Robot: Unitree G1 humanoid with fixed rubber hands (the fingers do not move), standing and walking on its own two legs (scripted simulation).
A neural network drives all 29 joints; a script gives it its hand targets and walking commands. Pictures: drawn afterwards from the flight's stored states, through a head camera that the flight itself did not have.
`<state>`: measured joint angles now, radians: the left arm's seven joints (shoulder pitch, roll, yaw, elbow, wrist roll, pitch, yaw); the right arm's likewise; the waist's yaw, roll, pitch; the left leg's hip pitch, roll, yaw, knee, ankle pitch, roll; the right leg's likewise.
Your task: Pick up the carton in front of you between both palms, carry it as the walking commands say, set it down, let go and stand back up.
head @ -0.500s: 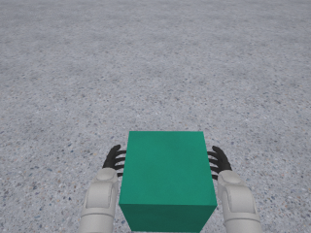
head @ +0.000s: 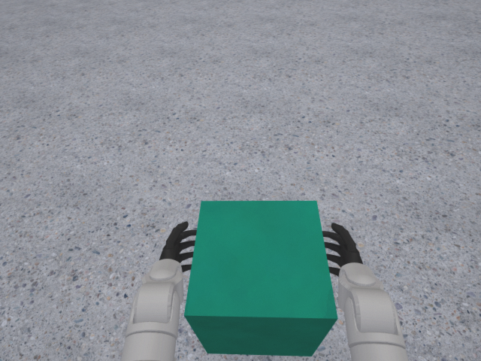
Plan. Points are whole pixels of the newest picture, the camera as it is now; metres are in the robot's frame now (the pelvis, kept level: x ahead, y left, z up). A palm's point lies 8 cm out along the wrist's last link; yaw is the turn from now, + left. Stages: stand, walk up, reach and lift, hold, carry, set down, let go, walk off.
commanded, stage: hold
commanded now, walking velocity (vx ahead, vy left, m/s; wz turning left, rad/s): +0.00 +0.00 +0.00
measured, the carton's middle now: (258, 281) +0.29 +0.00 -0.06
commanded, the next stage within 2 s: set down in 0.64 s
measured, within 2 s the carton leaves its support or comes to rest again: neither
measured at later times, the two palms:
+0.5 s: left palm (179, 270) +0.26 +0.13 +0.04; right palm (361, 264) +0.28 -0.17 +0.03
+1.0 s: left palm (188, 254) +0.31 +0.13 +0.00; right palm (347, 246) +0.34 -0.16 -0.01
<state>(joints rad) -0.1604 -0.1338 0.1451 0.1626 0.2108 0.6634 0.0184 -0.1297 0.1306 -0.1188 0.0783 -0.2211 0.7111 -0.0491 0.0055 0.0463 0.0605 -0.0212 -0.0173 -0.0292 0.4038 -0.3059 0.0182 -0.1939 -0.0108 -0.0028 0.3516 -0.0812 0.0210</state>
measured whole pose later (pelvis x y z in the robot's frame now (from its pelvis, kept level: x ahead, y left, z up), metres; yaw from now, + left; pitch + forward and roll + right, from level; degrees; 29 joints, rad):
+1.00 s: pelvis -0.01 -0.03 -0.01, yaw +5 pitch +1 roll +0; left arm -0.49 -0.23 0.49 0.54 0.42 0.46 -0.01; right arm -0.50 0.16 -0.45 0.52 -0.41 0.50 0.06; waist -0.03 0.07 0.06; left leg -0.24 -0.03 -0.14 0.58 -0.35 -0.02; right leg -0.38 0.03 0.02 0.53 -0.17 -0.02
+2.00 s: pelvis -0.08 -0.04 -0.25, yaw +11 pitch +46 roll +8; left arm -1.10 -0.05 0.52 0.67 0.15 0.27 0.12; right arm -1.14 -0.10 -0.41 0.69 -0.27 0.34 0.00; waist -0.04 0.07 -0.06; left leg -1.85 -0.17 -0.04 1.67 -0.63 -0.08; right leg -2.04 0.08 0.15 1.61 -0.37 0.03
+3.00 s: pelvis -0.09 -0.04 -0.38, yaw +15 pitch +38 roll +2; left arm -1.56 0.15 0.21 0.97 -0.03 0.24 0.23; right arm -1.49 -0.36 -0.42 0.94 -0.12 0.28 0.07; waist -0.14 0.08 0.42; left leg -2.11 -0.24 -0.05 2.15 -0.72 -0.08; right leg -2.25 -0.02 0.07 2.06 -0.48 0.03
